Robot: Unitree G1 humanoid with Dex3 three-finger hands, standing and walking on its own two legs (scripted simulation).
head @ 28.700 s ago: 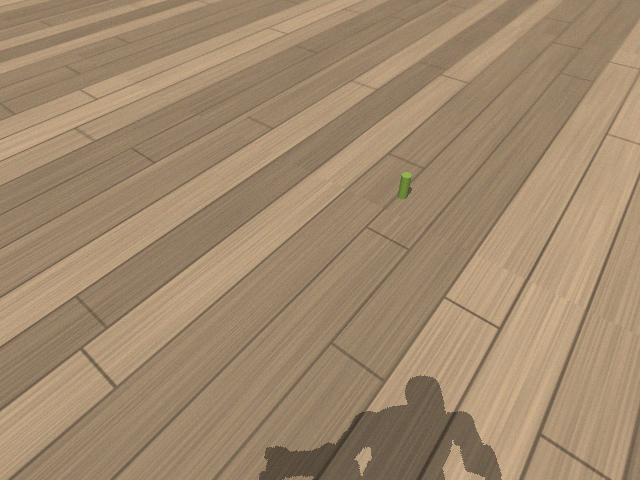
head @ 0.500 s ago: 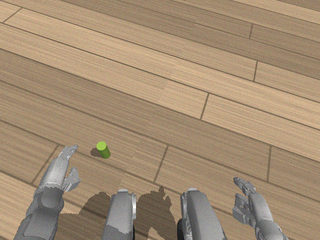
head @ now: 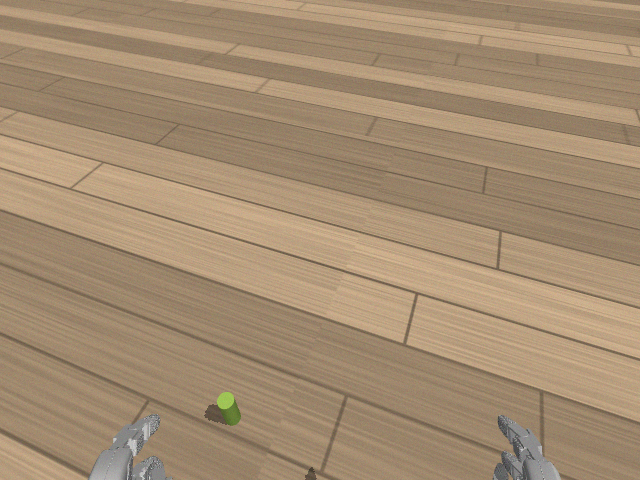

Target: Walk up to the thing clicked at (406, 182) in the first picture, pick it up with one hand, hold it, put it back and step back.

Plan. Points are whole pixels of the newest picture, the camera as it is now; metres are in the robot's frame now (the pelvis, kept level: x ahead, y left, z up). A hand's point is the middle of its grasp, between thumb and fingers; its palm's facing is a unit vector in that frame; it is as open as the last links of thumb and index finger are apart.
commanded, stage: home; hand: left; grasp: from above
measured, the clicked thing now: (229, 409) +0.47 +0.23 -0.64
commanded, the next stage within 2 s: none
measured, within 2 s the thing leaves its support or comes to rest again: neither
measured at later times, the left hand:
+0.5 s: hand out of the picture +0.17 +0.18 -0.04, palm faces +0.06 -0.98 -0.19, open 7.4 cm
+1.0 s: hand out of the picture +0.17 +0.18 -0.04, palm faces +0.05 -0.98 -0.19, open 7.4 cm
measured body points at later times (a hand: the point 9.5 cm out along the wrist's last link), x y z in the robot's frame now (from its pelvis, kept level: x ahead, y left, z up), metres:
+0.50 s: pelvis +0.00 +0.00 +0.01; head +0.02 +0.01 +0.46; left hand +0.16 +0.23 -0.02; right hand +0.17 -0.24 -0.05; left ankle +0.02 +0.12 -0.67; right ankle +0.01 -0.14 -0.67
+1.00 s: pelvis +0.00 +0.00 +0.01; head +0.01 +0.00 +0.46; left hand +0.16 +0.23 -0.02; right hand +0.16 -0.25 -0.05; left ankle +0.02 +0.12 -0.67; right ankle +0.01 -0.14 -0.67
